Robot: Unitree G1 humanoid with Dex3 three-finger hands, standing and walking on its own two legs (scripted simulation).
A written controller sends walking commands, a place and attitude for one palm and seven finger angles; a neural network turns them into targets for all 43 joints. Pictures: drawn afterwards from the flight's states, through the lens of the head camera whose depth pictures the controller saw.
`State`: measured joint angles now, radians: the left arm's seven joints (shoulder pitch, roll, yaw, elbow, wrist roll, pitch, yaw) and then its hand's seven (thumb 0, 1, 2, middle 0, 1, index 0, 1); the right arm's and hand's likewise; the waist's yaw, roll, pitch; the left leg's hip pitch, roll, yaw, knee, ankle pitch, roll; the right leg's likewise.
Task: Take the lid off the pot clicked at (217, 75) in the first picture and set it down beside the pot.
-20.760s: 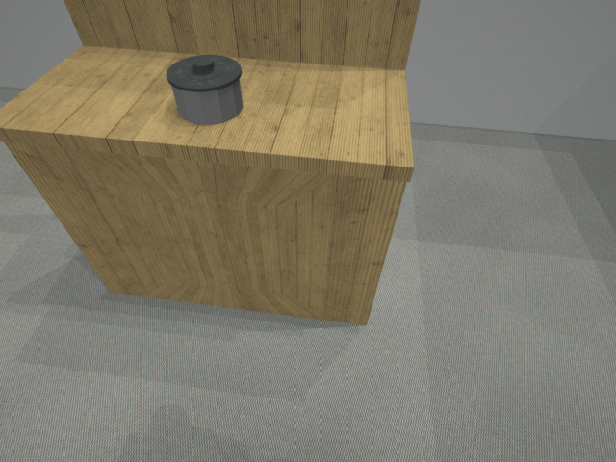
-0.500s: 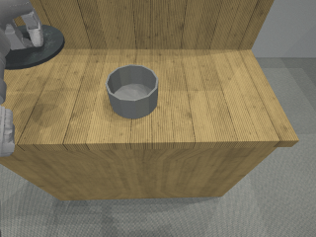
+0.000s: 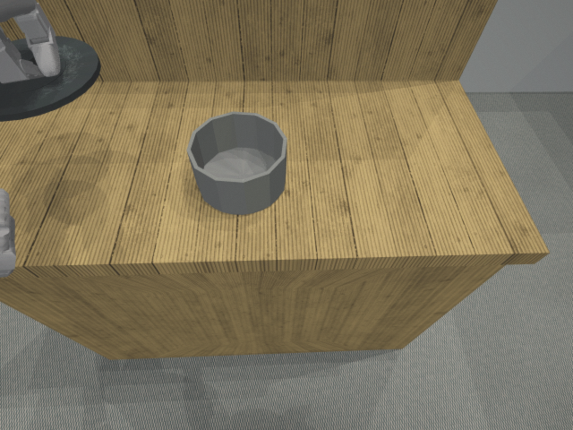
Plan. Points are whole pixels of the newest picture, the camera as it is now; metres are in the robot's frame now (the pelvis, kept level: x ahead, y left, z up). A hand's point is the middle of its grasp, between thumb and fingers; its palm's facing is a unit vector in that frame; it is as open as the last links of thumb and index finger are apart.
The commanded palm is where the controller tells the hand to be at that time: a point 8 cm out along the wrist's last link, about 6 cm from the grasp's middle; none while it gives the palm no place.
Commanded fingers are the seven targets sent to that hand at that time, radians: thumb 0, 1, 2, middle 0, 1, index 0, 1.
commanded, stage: lower the lid onto the table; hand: left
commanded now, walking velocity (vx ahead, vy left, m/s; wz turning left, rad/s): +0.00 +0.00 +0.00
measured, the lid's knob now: (18, 59) +0.52 +0.30 +0.22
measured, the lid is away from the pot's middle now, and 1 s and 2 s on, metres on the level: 0.25 0.23 0.24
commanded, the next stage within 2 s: none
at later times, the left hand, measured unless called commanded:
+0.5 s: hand (36, 82) +0.49 +0.27 +0.21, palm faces -0.36 -0.12 -0.93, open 3.6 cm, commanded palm +0.51 +0.27 +0.28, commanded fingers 0.00 0.69 0.99 -0.67 -1.02 -1.16 -1.19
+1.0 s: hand (54, 110) +0.49 +0.27 +0.18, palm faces -0.42 -0.10 -0.90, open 3.6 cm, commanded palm +0.52 +0.27 +0.24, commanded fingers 0.00 0.69 0.99 -0.67 -1.02 -1.16 -1.19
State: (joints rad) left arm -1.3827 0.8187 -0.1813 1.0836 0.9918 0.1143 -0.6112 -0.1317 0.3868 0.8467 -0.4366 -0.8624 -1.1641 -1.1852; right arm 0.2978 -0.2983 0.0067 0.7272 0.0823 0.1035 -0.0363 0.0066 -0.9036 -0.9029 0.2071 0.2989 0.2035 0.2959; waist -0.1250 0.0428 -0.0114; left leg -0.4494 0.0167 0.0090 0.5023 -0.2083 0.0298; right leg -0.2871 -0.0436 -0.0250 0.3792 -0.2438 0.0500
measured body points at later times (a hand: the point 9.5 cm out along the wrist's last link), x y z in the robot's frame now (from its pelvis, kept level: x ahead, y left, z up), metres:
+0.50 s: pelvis +0.00 -0.01 +0.00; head +0.07 -0.01 +0.44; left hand +0.51 +0.27 +0.26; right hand +0.01 -0.29 -0.12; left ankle +0.02 +0.10 -0.74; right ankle -0.04 -0.16 -0.74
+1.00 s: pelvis +0.00 +0.00 +0.00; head +0.07 +0.00 +0.44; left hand +0.51 +0.27 +0.23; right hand +0.02 -0.29 -0.13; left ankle +0.02 +0.10 -0.74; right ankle -0.04 -0.16 -0.74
